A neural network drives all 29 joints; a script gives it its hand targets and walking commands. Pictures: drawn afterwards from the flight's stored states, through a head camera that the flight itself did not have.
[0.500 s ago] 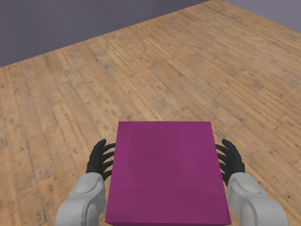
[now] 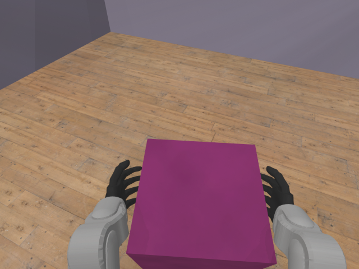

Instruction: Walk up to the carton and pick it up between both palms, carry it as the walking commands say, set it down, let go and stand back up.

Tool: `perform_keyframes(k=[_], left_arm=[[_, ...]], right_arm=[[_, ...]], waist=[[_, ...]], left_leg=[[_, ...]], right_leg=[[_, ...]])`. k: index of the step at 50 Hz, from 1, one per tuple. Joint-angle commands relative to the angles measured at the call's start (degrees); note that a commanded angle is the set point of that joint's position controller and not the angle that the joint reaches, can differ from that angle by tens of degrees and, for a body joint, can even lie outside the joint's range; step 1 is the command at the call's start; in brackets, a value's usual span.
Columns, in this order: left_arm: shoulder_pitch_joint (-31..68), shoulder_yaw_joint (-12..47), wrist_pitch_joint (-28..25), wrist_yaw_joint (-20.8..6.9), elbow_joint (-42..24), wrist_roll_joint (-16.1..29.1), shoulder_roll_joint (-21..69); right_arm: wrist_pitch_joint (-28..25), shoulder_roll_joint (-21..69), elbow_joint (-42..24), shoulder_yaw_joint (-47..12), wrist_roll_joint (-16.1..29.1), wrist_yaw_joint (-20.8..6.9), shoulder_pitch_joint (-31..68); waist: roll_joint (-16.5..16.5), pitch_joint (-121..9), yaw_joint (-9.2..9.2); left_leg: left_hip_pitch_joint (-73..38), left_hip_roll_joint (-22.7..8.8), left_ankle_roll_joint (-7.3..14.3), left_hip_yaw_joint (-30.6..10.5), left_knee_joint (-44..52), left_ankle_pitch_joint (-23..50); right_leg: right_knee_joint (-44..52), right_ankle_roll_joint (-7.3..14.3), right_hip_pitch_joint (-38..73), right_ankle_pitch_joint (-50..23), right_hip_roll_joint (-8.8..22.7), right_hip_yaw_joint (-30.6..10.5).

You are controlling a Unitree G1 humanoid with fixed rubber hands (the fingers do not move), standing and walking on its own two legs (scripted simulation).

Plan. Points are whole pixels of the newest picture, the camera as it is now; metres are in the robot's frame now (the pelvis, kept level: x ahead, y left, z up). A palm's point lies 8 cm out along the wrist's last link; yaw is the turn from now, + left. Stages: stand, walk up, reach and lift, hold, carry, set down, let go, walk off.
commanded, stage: carry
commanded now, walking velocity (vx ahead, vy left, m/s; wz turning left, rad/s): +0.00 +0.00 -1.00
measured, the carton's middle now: (195, 213) +0.26 +0.00 +0.03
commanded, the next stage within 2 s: none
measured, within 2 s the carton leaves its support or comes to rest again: neither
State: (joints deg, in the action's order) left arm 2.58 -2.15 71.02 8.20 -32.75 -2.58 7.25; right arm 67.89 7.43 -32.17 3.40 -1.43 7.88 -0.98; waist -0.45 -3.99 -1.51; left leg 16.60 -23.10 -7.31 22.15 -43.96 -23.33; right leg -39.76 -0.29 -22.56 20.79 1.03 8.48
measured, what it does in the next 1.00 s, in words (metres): steps to the right, turning right: left foot, then right foot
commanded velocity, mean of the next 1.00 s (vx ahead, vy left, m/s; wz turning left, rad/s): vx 0.00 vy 0.00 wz -1.00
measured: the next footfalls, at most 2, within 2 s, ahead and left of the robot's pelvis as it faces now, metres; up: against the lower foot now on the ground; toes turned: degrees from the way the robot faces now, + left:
left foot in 0.42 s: +0.07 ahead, +0.06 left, +0.00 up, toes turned -15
right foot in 0.76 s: -0.09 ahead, -0.21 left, +0.00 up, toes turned -51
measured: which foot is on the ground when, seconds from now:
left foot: down 0.00-0.00, up 0.02-0.40, down 0.42-0.76, up 0.78-1.00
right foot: down 0.00-0.42, up 0.44-0.74, down 0.76-1.00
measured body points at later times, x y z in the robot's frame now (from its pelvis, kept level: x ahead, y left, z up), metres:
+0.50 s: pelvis -0.01 -0.03 +0.02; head -0.01 -0.01 +0.47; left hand +0.28 +0.01 +0.10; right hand +0.15 -0.27 +0.11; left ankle +0.03 +0.07 -0.71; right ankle -0.02 -0.12 -0.67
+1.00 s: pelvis -0.08 -0.08 +0.00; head -0.05 -0.10 +0.45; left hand +0.19 -0.20 +0.07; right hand -0.06 -0.37 +0.07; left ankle +0.03 -0.01 -0.67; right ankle -0.11 -0.18 -0.71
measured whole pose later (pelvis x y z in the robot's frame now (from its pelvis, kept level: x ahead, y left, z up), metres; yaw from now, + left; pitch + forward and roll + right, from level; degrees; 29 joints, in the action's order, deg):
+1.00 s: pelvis -0.08 -0.08 +0.00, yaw -55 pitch +3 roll -1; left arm -2.8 -2.0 66.3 7.7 -34.2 -2.2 7.6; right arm 65.7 7.5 -32.3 1.9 -1.2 7.9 -2.3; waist -0.1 0.0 0.4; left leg 32.0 -7.6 -7.5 5.1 -59.1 -28.1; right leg -37.4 3.8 -27.3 13.4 -6.0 -1.1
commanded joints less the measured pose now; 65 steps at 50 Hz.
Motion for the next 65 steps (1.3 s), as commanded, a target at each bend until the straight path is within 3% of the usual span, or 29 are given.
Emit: perform_keyframes(k=[1,2,3,5,7,13,19,21,22,23,25,26,28,34,37,38,39,40,42,44,50,55,56,57,58,59,61,63,65], left_arm=[[12.8,31.3,-0.6,-5.0,0.7,12.8,40.8],[13.4,30.5,-1.3,-5.2,-0.1,12.0,39.6],[12.7,31.6,-1.7,-5.4,-2.2,13.3,41.6],[14.4,33.4,-3.1,-6.6,-3.2,13.9,46.4],[16.4,34.7,-4.8,-8.0,-5.2,15.0,50.7],[13.7,37.4,-6.1,-8.9,-7.8,15.8,48.1],[12.8,36.8,-4.1,-8.2,-7.7,15.7,43.3],[13.6,36.6,-3.3,-7.7,-7.4,15.7,42.3],[14.4,36.9,-2.8,-7.7,-7.9,15.7,42.6],[17.5,37.6,-2.5,-7.7,-9.2,16.7,43.3],[18.7,36.4,-1.8,-7.6,-6.4,16.6,42.6],[18.3,36.2,-1.6,-7.5,-4.9,16.6,42.8],[16.4,35.6,-1.3,-7.1,-4.6,16.4,42.2],[16.7,33.9,-0.4,-5.0,-3.4,14.4,40.8],[14.8,32.9,-0.3,-4.9,-2.0,13.9,41.1],[13.2,32.1,-0.4,-4.9,-1.1,13.4,41.1],[12.6,30.9,-0.5,-4.8,0.0,12.7,39.6],[12.4,30.9,-1.2,-4.8,-0.9,13.1,40.1],[14.8,32.9,-2.2,-6.0,-3.7,13.9,44.5],[16.3,34.1,-3.9,-7.4,-5.2,15.2,49.1],[13.6,36.6,-5.3,-8.5,-7.5,16.4,46.8],[13.1,36.5,-3.8,-8.0,-7.7,16.3,43.2],[13.7,36.5,-3.4,-7.8,-7.5,16.4,42.7],[14.1,36.9,-2.9,-7.8,-7.9,16.2,42.7],[16.5,37.7,-2.6,-7.7,-9.5,17.1,43.3],[17.9,36.5,-2.3,-7.5,-9.3,16.9,42.7],[19.0,36.3,-1.6,-7.3,-5.6,17.1,42.5],[16.7,35.7,-1.2,-6.9,-4.1,16.6,41.9],[15.2,34.2,-0.9,-5.9,-2.0,14.9,41.0]], right_arm=[[0.3,39.5,-3.3,-33.6,14.0,-6.2,21.6],[0.5,40.0,-6.5,-36.5,14.9,-6.3,23.1],[0.3,43.2,-4.5,-36.7,15.6,-6.3,20.9],[-0.8,47.5,-6.0,-39.6,17.0,-7.3,24.9],[-2.7,52.3,-7.7,-40.9,18.5,-7.9,26.0],[-4.6,48.9,-6.1,-38.1,15.0,-7.3,17.7],[-3.0,45.5,-4.8,-36.2,14.0,-6.5,14.7],[-2.3,44.6,-3.9,-35.7,13.7,-6.2,13.3],[-2.3,43.7,-3.4,-35.2,13.0,-6.2,12.7],[-2.4,43.3,-3.3,-34.3,12.4,-6.2,12.9],[-1.6,40.9,-4.6,-33.4,12.2,-6.2,16.0],[-1.4,40.6,-4.9,-33.5,12.4,-6.1,17.2],[-0.9,39.9,-5.2,-33.3,13.1,-5.8,17.6],[0.5,39.3,-3.4,-32.5,13.8,-5.7,18.2],[0.6,40.0,-3.4,-33.1,14.2,-5.7,19.9],[0.7,39.5,-3.3,-33.2,14.0,-5.8,20.9],[1.0,39.9,-4.1,-34.2,13.6,-5.8,20.7],[1.2,40.7,-5.3,-36.5,14.9,-6.0,21.3],[0.0,46.6,-5.1,-38.9,16.4,-6.8,23.8],[-1.8,51.6,-7.1,-40.7,17.7,-7.5,24.9],[-3.8,48.9,-6.3,-38.8,15.4,-6.7,17.9],[-2.8,46.2,-5.2,-36.9,14.3,-6.1,14.2],[-2.5,45.6,-4.7,-36.4,14.1,-6.0,13.3],[-2.4,44.5,-4.2,-35.6,13.2,-5.9,12.6],[-2.5,44.2,-4.0,-34.8,12.4,-6.0,12.3],[-2.1,43.1,-5.0,-34.2,12.8,-6.1,13.9],[-1.6,40.3,-5.5,-33.3,12.7,-6.0,16.9],[-0.9,39.4,-5.8,-33.2,13.3,-5.8,17.0],[-0.2,38.7,-5.9,-33.9,14.2,-5.8,18.4]], waist=[[3.1,-8.1,2.85],[20.6,-8.7,1.42],[10.5,-10.4,1.14],[9.4,-13.2,1.93],[9.0,-13.6,1.96],[6.5,-16.2,2.2],[7.4,-13.2,2.51],[4.2,-13.9,1.11],[-9.2,-13.6,-0.24],[-23.7,-11.4,-0.57],[-4.8,-5.5,0.81],[-1.4,-4.3,1.03],[-5.9,-4.1,1.45],[-16.5,-7.3,0.08],[-13.6,-12.1,2.12],[-5.2,-10.8,3.95],[14.6,-10.0,2.43],[17.6,-11.3,1.6],[8.2,-13.2,2.06],[9.0,-13.3,2.32],[7.7,-15.9,2.5],[8.9,-13.5,2.31],[7.1,-14.2,1.53],[-5.4,-13.0,0.54],[-24.3,-10.7,-0.02],[-14.7,-6.2,1.14],[-3.0,-3.2,1.72],[-7.3,-4.2,1.82],[-10.5,-5.4,1.48]], left_leg=[[13.3,2.4,-0.8,-5.4,-19.8,-3.4],[26.3,10.3,-4.1,-10.1,-30.3,-20.2],[27.3,8.7,-4.3,-16.6,-35.2,-19.1],[24.1,9.2,-2.7,-19.4,-30.7,-12.5],[21.1,10.2,-1.3,-19.8,-27.3,-6.0],[16.0,16.7,0.9,-20.0,-12.6,-3.4],[2.8,20.2,2.8,-19.6,7.7,-0.2],[-11.9,14.7,4.3,-20.5,20.8,6.3],[-18.4,1.5,8.9,-30.4,25.3,3.7],[-14.1,-12.6,14.5,-39.4,26.5,13.8],[-3.1,-9.1,14.3,-28.8,27.0,21.4],[-2.2,-4.4,12.2,-20.5,25.9,23.7],[-3.0,-0.1,8.8,-11.8,21.6,29.3],[-8.0,-2.3,6.8,-5.6,12.5,37.9],[-5.6,-1.2,3.3,-2.3,-3.4,37.2],[4.8,0.6,0.8,-4.1,-13.7,22.5],[24.4,7.4,-3.4,-5.5,-25.8,-14.0],[26.5,10.1,-4.5,-13.5,-32.8,-21.3],[23.0,9.5,-3.0,-18.5,-29.6,-13.8],[21.3,10.1,-1.6,-19.0,-25.9,-6.1],[14.3,16.4,0.8,-19.1,-10.8,-3.5],[-2.5,19.6,2.8,-17.0,12.2,0.0],[-11.3,16.9,3.4,-17.4,20.1,3.0],[-18.2,5.2,7.0,-28.0,26.8,-3.5],[-13.2,-11.4,12.9,-38.8,28.9,1.1],[-5.8,-13.1,12.7,-34.7,30.3,6.3],[-0.4,-5.8,10.3,-21.4,29.1,11.0],[-2.7,-0.2,8.3,-13.0,23.7,22.5],[-4.8,0.2,8.5,-10.5,19.5,31.6]], right_leg=[[14.4,4.1,17.5,-26.8,5.4,-16.3],[12.7,12.1,20.5,-52.0,18.4,-40.4],[8.3,11.4,23.3,-64.0,16.3,-31.2],[10.3,11.4,18.2,-40.8,13.2,-28.9],[9.9,10.6,15.4,-36.1,9.8,-25.6],[12.3,11.9,14.7,-37.0,9.8,-33.6],[14.5,7.5,5.1,-26.7,5.6,-35.1],[11.5,2.7,-4.8,-15.9,0.8,-29.6],[3.1,-1.3,-15.9,-0.4,-5.2,-19.7],[-16.8,-0.7,-21.3,13.1,-5.5,-9.3],[-30.8,-1.2,-17.1,8.0,1.6,-7.7],[-31.7,-1.4,-15.7,4.6,2.7,-7.1],[-25.2,-2.0,-12.7,1.8,1.8,-4.1],[-6.1,-1.4,-5.8,2.5,-1.1,3.3],[8.6,-0.6,6.9,-3.1,-4.5,3.9],[15.0,1.4,14.2,-10.0,-1.8,-4.9],[12.8,7.7,23.5,-47.9,14.7,-29.1],[10.4,12.6,21.1,-61.0,19.1,-36.4],[11.2,10.3,16.1,-42.0,14.2,-27.6],[11.2,9.5,14.0,-34.0,10.2,-24.6],[14.3,10.8,11.9,-30.8,10.4,-32.9],[16.3,4.8,1.1,-21.6,4.9,-31.9],[15.1,1.7,-4.1,-16.3,1.9,-28.7],[8.1,-2.8,-15.5,-1.4,-4.5,-20.4],[-14.7,-2.0,-20.9,11.7,-6.4,-8.9],[-22.3,-1.5,-20.4,9.5,-0.1,-7.8],[-29.4,-1.4,-16.6,1.9,2.8,-6.3],[-25.3,-1.4,-14.6,0.1,1.7,-3.9],[-18.4,-1.4,-12.7,1.2,0.3,-0.5]])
